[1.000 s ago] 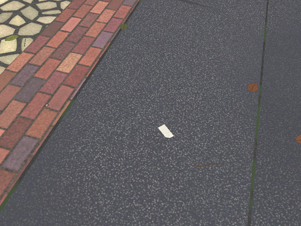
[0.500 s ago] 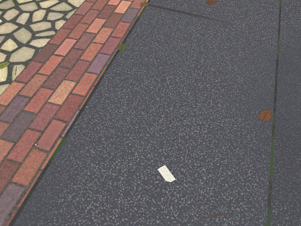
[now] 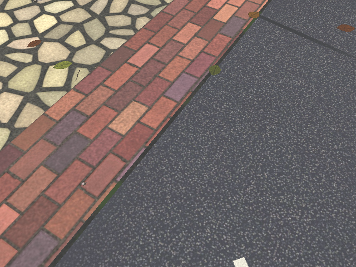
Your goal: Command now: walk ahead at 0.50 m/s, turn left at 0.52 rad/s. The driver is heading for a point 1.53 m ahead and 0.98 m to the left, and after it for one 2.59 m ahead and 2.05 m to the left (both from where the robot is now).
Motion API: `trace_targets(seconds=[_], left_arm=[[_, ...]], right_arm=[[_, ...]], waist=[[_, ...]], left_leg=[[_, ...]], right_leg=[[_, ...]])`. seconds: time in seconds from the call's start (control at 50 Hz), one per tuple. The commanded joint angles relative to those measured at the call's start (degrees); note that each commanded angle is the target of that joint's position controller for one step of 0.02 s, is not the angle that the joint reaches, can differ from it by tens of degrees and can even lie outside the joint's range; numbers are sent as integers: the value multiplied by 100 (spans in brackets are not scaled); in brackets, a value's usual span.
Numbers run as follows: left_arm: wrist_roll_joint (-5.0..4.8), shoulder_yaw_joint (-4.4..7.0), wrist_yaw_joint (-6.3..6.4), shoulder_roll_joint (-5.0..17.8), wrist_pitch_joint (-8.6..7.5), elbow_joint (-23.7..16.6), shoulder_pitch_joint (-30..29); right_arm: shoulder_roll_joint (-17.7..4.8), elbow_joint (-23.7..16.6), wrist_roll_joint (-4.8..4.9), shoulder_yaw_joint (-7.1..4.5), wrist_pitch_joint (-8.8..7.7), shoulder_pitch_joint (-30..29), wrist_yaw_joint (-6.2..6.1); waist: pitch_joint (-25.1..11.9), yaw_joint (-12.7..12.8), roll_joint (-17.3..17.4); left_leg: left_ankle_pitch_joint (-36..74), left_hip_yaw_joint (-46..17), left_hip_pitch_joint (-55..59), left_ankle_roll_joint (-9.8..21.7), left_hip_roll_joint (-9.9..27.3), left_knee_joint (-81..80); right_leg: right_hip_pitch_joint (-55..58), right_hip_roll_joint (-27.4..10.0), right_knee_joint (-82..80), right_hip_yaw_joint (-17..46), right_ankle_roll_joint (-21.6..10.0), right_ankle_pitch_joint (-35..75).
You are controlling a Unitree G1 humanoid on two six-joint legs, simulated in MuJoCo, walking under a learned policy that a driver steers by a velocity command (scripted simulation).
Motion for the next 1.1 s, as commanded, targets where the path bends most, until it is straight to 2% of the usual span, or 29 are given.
trace_targets(seconds=[0.02,0.08,0.14,0.2,0.3,0.34,0.36,0.38,0.4,0.42,0.44,0.46,0.48,0.5,0.54,0.6,0.72,0.82,0.86,0.88,0.9,0.92,0.94,0.96,0.98,1.0,1.02,1.06,1.1], left_arm=[[91,186,35,741,-215,-702,-344],[143,192,49,593,-23,-698,-158],[176,133,75,426,17,-903,-770],[118,71,15,293,-33,-1045,-1410],[20,155,-119,561,-153,-1211,-1833],[6,224,-129,683,-203,-1168,-1550],[19,285,-104,752,-228,-1053,-1118],[103,367,-64,945,-254,-963,-490],[139,445,-11,1287,-229,-888,398],[146,521,-62,1581,-151,-654,668],[45,388,-76,950,-132,-828,371],[49,301,-44,643,-88,-869,183],[106,254,-48,584,-58,-877,-64],[117,223,-42,485,-45,-824,-227],[128,208,-36,440,-73,-747,-303],[93,278,-36,632,-123,-576,-237],[69,333,16,882,-19,-324,-121],[-60,398,27,1123,126,-101,186],[-115,452,59,1302,191,-97,136],[-139,480,83,1390,232,-104,104],[-164,463,108,1363,265,-131,8],[-49,368,132,1141,241,-215,68],[209,70,33,243,101,-572,654],[4,115,-54,704,-124,-654,83],[-206,194,-92,991,-224,-824,-499],[-145,154,-63,901,-270,-847,-578],[15,173,-20,898,-261,-776,-566],[105,224,-24,930,-132,-739,-363],[157,189,-16,758,-25,-738,-382]], right_arm=[[-691,-310,-67,-185,-26,532,-71],[-697,-409,-60,-202,-52,371,-133],[-861,-317,-11,-254,-55,655,-240],[-872,-235,35,-260,0,895,-303],[-866,-111,73,-269,88,1206,-350],[-871,-143,51,-286,121,1095,-363],[-770,-186,46,-256,135,998,-358],[-517,-263,10,-164,117,943,-333],[-172,-382,-118,-38,98,1083,-332],[-111,-558,126,3,43,1836,-330],[-741,-337,167,-113,48,1711,-347],[-943,-409,108,-180,87,1072,-331],[-834,-462,51,-178,116,803,-325],[-770,-536,-3,-201,124,629,-305],[-537,-555,75,-184,180,717,-240],[-349,-690,44,-140,239,480,-226],[-203,-860,37,-60,159,-331,-68],[-227,-1157,61,-55,149,-954,93],[-413,-1180,24,-152,182,-728,107],[-580,-1100,11,-247,208,-294,94],[-826,-866,24,-406,230,607,49],[-1234,-611,41,-593,284,1611,-66],[-1921,-662,84,-648,223,1375,-112],[-1458,-819,48,-512,132,1626,-83],[-1136,-728,-2,-408,50,1421,-59],[-990,-731,16,-352,12,1080,-63],[-824,-786,4,-290,10,683,-71],[-720,-880,-86,-234,-5,362,-107],[-783,-786,-48,-246,-39,415,-163]], waist=[[-706,-111,223],[-581,115,306],[-387,-62,287],[-339,-331,463],[-276,-428,580],[-308,-233,753],[-462,12,761],[-1002,319,577],[-1828,560,-294],[-2147,139,-2383],[-1521,284,-1340],[-912,424,-745],[-558,311,-327],[-323,212,-349],[-218,60,-629],[-129,44,-496],[6,303,-345],[237,422,-372],[-5,170,-559],[-287,-116,-628],[-743,-638,-508],[-1257,-1074,-40],[-1730,-261,1608],[-2543,-741,1043],[-1642,-801,695],[-1127,-534,253],[-778,-278,56],[-601,37,212],[-488,95,172]], left_leg=[[941,-2377,2198,1154,1549,-1700],[1457,-1884,1320,1200,1234,-1978],[1632,-1573,1111,1055,1043,-2002],[972,-1494,1082,806,843,-1890],[391,-2256,1650,671,1121,-1384],[528,-2539,1812,566,1181,-1043],[713,-2508,1750,450,1012,-698],[750,-2236,1423,267,715,227],[-701,-1578,556,20,208,1920],[-2615,-1080,-1498,-237,-228,3557],[-2271,-1253,-2020,-334,238,4173],[-1713,-1084,-2069,-374,426,4269],[-1333,-956,-1839,-415,605,4112],[-1089,-949,-1743,-431,757,3825],[-875,-790,-1381,-439,916,3563],[-549,-701,-1615,-529,999,3135],[931,-337,-1497,-504,958,1394],[561,96,-1294,-230,781,509],[-41,410,-678,8,442,383],[-268,555,-65,159,210,311],[80,617,1183,372,-32,-82],[222,-226,3005,662,358,-178],[-440,-3484,4883,1722,1928,-568],[-1459,-4901,5122,1987,2298,-1483],[-1109,-4058,4531,1637,2121,-1618],[-565,-3378,3646,1425,1879,-1619],[123,-2836,2837,1274,1649,-1659],[935,-2410,1968,1232,1425,-1881],[1465,-2064,1510,1263,1314,-1976]], right_leg=[[-2129,-436,40,383,-50,602],[-1623,-446,-549,274,195,885],[-1739,-292,-1691,201,373,1817],[-1374,-15,-2998,192,378,2768],[-1000,200,-3921,393,230,2628],[-601,217,-4076,382,62,2144],[14,233,-4331,274,-74,2169],[1170,-192,-4271,564,-337,2134],[2705,-1246,-4223,1680,-656,1931],[3937,-2339,-4811,4443,-1580,452],[3457,-2205,-5063,4336,-1417,-450],[2819,-1923,-5057,3256,-1143,-180],[2135,-1656,-5181,2552,-1028,601],[1725,-1461,-5294,2083,-1003,1132],[1270,-1214,-5570,1346,-940,1647],[1237,-1280,-5804,759,-1092,2327],[1575,-1165,-5833,-381,-917,3002],[2199,-1398,-5579,-811,-754,3606],[2393,-1410,-4912,-1045,-640,5444],[2394,-1370,-4213,-1157,-579,6327],[2006,-1203,-3085,-1327,-430,6483],[623,-988,-1414,-1316,-191,4948],[-2032,149,657,-875,138,-717],[-2674,277,1331,423,81,-933],[-3085,6,1206,448,-31,-331],[-2841,-229,668,427,-78,185],[-2445,-388,183,407,-24,438],[-1811,-500,-266,427,88,703],[-1678,-450,-717,294,258,893]])
Velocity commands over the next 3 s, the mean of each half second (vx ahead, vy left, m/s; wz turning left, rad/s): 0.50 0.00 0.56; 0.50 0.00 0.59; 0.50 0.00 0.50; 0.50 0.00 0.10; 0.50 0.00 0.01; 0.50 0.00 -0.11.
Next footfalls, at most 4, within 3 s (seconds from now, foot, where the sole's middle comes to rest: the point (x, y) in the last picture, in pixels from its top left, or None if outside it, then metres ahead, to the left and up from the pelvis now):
0.38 right None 0.40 -0.11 -0.76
0.92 left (120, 234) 0.56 0.24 -0.76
1.40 right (121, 157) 0.90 0.28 -0.76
1.90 left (35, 161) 0.87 0.64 -0.76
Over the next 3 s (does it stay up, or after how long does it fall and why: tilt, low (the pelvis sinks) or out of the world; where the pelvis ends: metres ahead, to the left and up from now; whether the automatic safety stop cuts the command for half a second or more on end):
stays up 1.23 0.92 0.00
